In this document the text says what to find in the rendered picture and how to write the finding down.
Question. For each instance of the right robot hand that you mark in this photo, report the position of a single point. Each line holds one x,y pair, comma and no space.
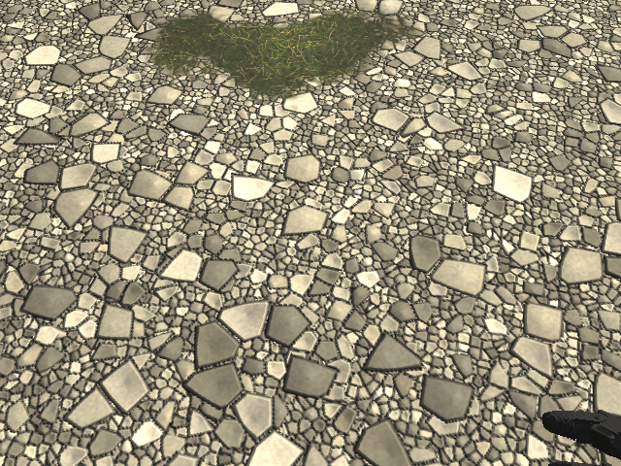
602,430

